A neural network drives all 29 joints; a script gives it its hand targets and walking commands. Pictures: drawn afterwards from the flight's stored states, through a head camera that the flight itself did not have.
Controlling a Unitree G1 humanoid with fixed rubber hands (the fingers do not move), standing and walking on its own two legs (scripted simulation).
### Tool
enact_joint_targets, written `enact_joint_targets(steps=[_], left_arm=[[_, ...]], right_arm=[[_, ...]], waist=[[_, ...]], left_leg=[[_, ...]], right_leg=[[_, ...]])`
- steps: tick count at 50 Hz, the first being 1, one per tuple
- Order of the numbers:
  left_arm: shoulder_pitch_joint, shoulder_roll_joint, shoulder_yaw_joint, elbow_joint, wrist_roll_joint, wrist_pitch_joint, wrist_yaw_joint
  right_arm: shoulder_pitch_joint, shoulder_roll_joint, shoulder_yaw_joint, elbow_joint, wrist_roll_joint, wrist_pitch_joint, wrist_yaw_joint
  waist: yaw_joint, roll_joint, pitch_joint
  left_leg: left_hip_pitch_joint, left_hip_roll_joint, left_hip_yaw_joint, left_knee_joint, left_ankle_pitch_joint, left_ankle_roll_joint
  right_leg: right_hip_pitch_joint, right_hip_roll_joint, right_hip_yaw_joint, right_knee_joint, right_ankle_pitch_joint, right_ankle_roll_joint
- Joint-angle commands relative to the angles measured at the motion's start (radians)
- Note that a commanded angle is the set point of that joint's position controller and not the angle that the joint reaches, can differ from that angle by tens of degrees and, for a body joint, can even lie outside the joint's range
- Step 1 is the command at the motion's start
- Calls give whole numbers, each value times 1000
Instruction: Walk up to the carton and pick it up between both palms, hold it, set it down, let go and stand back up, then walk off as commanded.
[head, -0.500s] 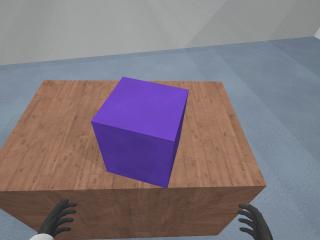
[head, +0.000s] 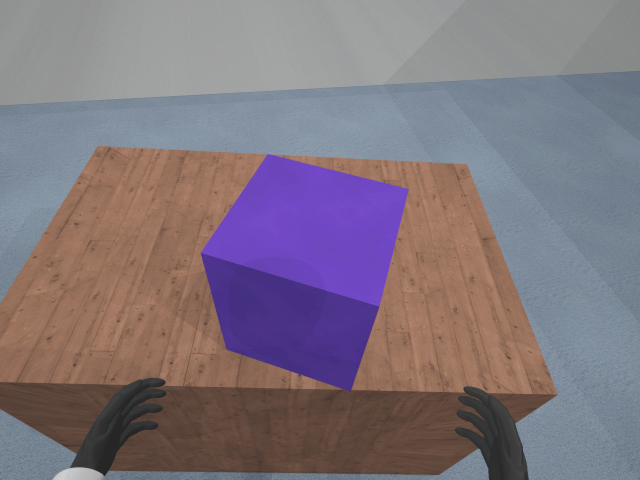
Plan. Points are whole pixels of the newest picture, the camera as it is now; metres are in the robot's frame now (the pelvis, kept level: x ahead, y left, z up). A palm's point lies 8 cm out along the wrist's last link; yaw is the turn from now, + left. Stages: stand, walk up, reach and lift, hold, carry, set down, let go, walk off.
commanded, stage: reach and lift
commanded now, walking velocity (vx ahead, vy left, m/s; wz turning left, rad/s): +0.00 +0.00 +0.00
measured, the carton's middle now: (310, 275) +0.42 +0.06 -0.01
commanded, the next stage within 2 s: none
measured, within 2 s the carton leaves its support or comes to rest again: neither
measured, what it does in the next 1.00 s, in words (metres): stands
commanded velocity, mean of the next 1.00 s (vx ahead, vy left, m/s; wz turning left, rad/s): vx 0.00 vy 0.00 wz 0.00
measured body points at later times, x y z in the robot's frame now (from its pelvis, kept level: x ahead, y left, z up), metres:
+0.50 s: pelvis +0.00 +0.00 +0.00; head +0.01 +0.03 +0.45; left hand +0.19 +0.27 -0.01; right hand +0.21 -0.17 +0.02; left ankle -0.01 +0.11 -0.74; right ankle +0.01 -0.16 -0.74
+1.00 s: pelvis +0.01 +0.00 +0.00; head +0.03 +0.02 +0.45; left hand +0.28 +0.24 +0.04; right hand +0.27 -0.16 +0.06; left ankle -0.01 +0.11 -0.74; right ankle +0.01 -0.16 -0.74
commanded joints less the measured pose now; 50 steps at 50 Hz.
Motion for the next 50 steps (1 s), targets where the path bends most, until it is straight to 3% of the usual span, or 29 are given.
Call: enact_joint_targets(steps=[1, 2, 4, 5, 7, 9, 10, 15, 19, 23, 24, 25, 29, 30, 31, 32, 33, 36, 37, 38, 39, 40, 41, 42, 44, 45, 46, 47, 50], left_arm=[[41, 197, 7, -381, -185, -69, 3], [47, 186, 2, -390, -175, -76, 3], [64, 193, 7, -376, -189, -75, -4], [72, 183, 8, -371, -177, -74, -5], [43, 181, -6, -425, -183, -87, -6], [26, 185, -24, -455, -190, -84, -3], [37, 192, -12, -415, -197, -71, -6], [-40, 203, -23, -456, -218, -34, 12], [-102, 211, -33, -509, -248, 19, 30], [-182, 230, -43, -543, -278, 54, 44], [-170, 245, -34, -546, -283, 64, 46], [-174, 235, -37, -579, -282, 74, 53], [-232, 230, -48, -579, -296, 109, 59], [-234, 250, -25, -601, -301, 120, 60], [-265, 249, -35, -601, -286, 125, 56], [-287, 259, -22, -592, -278, 138, 57], [-300, 257, -20, -602, -284, 151, 60], [-337, 240, -8, -614, -283, 173, 61], [-311, 242, 12, -624, -273, 195, 59], [-308, 238, 17, -607, -274, 207, 52], [-342, 236, 18, -624, -267, 220, 51], [-347, 227, 35, -590, -244, 240, 46], [-358, 226, 38, -604, -244, 261, 50], [-354, 228, 59, -615, -235, 279, 51], [-419, 231, 70, -657, -233, 303, 57], [-445, 222, 73, -661, -239, 316, 56], [-412, 226, 93, -677, -233, 327, 59], [-431, 233, 104, -670, -228, 339, 51], [-473, 239, 127, -658, -214, 383, 53]], right_arm=[[52, 68, 39, -220, 27, -91, -21], [59, 75, 41, -194, 30, -99, -22], [62, 67, 56, -217, 41, -109, -26], [73, 70, 71, -207, 46, -103, -25], [64, 86, 63, -258, 44, -100, -30], [36, 72, 52, -260, 50, -87, -29], [31, 74, 43, -264, 46, -81, -26], [-58, 55, 25, -305, 44, -15, -32], [-117, 54, 13, -383, 46, 73, -36], [-164, 41, -17, -451, 26, 150, -43], [-162, 53, -11, -468, 24, 174, -48], [-165, 47, -2, -506, 28, 177, -45], [-209, 37, -25, -518, 22, 238, -45], [-233, 23, -29, -557, 22, 253, -48], [-226, 24, -36, -518, 12, 268, -49], [-248, 27, -30, -500, 21, 280, -51], [-239, 24, -30, -514, 17, 295, -56], [-278, -7, -29, -550, 31, 323, -53], [-262, 8, -16, -562, 52, 335, -59], [-268, -8, -6, -572, 48, 342, -64], [-289, -13, -5, -573, 59, 349, -61], [-300, -15, -1, -542, 64, 361, -64], [-310, -31, 5, -557, 81, 371, -65], [-331, -37, -4, -589, 81, 374, -67], [-372, -57, -13, -597, 89, 387, -67], [-401, -65, -7, -627, 100, 384, -69], [-383, -74, -12, -638, 102, 388, -70], [-396, -84, 16, -623, 107, 395, -74], [-446, -92, 4, -618, 116, 425, -76]], waist=[[-5, 146, -233], [-19, 160, -225], [-12, 134, -206], [-9, 152, -194], [-12, 138, -244], [-7, 165, -226], [-6, 157, -197], [10, 192, -195], [6, 176, -189], [-28, 156, -210], [-24, 137, -185], [-22, 159, -218], [-50, 150, -208], [-42, 133, -248], [-64, 152, -226], [-58, 167, -215], [-77, 157, -215], [-74, 137, -252], [-63, 141, -289], [-66, 103, -263], [-74, 138, -267], [-75, 121, -248], [-57, 150, -259], [-60, 158, -285], [-72, 135, -330], [-63, 155, -342], [-65, 122, -360], [-51, 140, -339], [-62, 134, -370]], left_leg=[[141, -38, -48, -34, 435, -67], [146, -40, -51, -30, 470, -70], [148, -42, -51, -21, 491, -73], [150, -39, -57, -19, 492, -71], [158, -38, -53, -28, 461, -69], [141, -25, -73, -36, 448, -74], [125, -36, -61, -41, 413, -70], [75, -25, -59, -80, 283, -60], [3, -20, -50, -115, 191, -42], [-42, -16, -49, -147, 108, -27], [-38, -21, -48, -145, 113, -25], [-24, -22, -43, -131, 182, -32], [-35, -17, -48, -138, 173, -28], [-26, -26, -37, -133, 189, -19], [-24, -24, -44, -136, 192, -27], [-31, -23, -45, -134, 180, -30], [-20, -28, -37, -140, 203, -25], [-2, -30, -39, -133, 231, -26], [15, -38, -31, -121, 304, -25], [24, -42, -26, -121, 313, -24], [34, -35, -36, -114, 352, -31], [46, -41, -33, -116, 336, -28], [59, -40, -27, -110, 399, -34], [50, -42, -22, -116, 379, -32], [83, -40, -23, -99, 465, -39], [96, -47, -19, -98, 502, -42], [119, -46, -20, -90, 538, -40], [124, -54, -13, -82, 557, -48], [135, -54, -9, -88, 538, -40]], right_leg=[[59, 30, -59, -47, 168, -88], [49, 32, -61, -47, 175, -83], [47, 29, -60, -57, 205, -81], [46, 27, -51, -58, 203, -86], [63, 34, -56, -60, 171, -86], [69, 35, -57, -57, 135, -96], [44, 31, -54, -61, 131, -94], [58, 25, -57, -61, 35, -102], [85, 15, -50, -55, 7, -98], [114, 14, -57, -34, 6, -87], [105, 6, -50, -43, 7, -87], [115, 6, -49, -33, 57, -89], [123, 2, -52, -30, 70, -90], [129, 0, -48, -26, 89, -85], [120, 4, -51, -30, 96, -82], [119, -2, -48, -34, 83, -84], [132, -6, -52, -35, 131, -78], [137, -3, -50, -28, 154, -72], [157, -4, -47, -24, 216, -66], [147, -7, -49, -26, 255, -55], [144, -5, -46, -25, 278, -62], [140, -5, -46, -38, 264, -58], [140, -3, -48, -30, 299, -58], [147, -4, -42, -29, 302, -58], [166, 9, -49, -13, 369, -52], [164, 7, -49, -13, 393, -51], [157, 15, -49, -11, 426, -48], [155, 8, -45, -11, 453, -43], [159, 7, -48, -14, 462, -43]])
